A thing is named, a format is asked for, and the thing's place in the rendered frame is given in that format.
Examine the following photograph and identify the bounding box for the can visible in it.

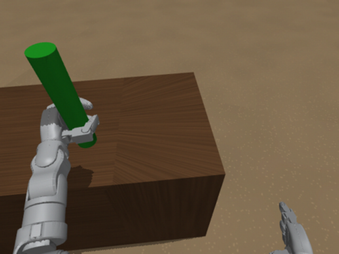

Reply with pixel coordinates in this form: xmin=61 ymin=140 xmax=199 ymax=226
xmin=24 ymin=42 xmax=97 ymax=148

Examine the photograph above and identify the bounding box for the right robot hand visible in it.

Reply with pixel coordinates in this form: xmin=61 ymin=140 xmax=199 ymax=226
xmin=269 ymin=202 xmax=313 ymax=254

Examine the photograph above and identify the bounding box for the left robot hand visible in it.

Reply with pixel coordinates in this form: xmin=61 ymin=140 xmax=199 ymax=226
xmin=40 ymin=97 xmax=100 ymax=148

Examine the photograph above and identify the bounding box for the left robot arm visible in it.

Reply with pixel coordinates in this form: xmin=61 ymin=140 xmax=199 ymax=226
xmin=13 ymin=140 xmax=71 ymax=254

